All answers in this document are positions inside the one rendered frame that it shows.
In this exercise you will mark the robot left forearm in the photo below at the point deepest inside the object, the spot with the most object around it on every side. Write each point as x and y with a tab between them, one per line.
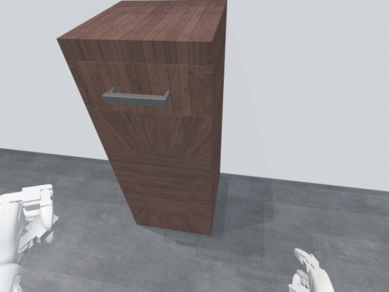
10	276

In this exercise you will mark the drawer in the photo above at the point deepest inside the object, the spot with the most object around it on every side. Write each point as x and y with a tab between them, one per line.
185	82

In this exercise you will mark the handle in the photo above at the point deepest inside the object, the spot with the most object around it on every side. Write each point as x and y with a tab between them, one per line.
135	99

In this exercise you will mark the cabinet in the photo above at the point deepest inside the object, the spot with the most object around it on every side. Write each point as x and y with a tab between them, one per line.
167	165

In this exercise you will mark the robot left hand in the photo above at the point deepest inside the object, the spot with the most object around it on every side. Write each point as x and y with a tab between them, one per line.
38	211

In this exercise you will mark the robot right hand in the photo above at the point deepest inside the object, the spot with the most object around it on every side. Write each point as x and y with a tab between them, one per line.
316	281

